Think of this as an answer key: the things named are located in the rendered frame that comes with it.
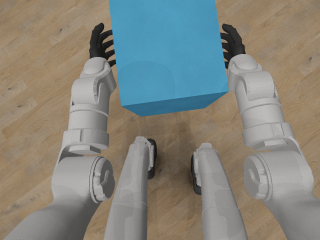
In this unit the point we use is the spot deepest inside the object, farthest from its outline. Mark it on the carton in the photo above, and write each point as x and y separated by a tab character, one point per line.
169	55

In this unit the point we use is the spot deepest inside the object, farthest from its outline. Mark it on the left robot forearm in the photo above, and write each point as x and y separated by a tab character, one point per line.
89	111

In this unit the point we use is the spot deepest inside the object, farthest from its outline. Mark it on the robot right upper arm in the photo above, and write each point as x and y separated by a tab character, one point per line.
282	180

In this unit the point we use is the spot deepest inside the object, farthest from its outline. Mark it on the left robot hand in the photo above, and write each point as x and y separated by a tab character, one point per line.
97	47

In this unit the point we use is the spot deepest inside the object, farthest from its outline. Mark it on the right robot hand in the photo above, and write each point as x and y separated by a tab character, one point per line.
234	45

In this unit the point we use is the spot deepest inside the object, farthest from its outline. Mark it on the left robot thigh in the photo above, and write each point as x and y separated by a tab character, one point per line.
128	215

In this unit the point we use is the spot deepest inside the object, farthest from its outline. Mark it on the robot left upper arm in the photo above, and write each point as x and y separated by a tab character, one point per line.
80	184

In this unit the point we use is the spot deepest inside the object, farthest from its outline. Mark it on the right robot forearm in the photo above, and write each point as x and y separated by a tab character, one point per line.
260	108

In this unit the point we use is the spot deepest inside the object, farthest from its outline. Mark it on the right robot foot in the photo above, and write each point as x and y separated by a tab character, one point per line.
197	188

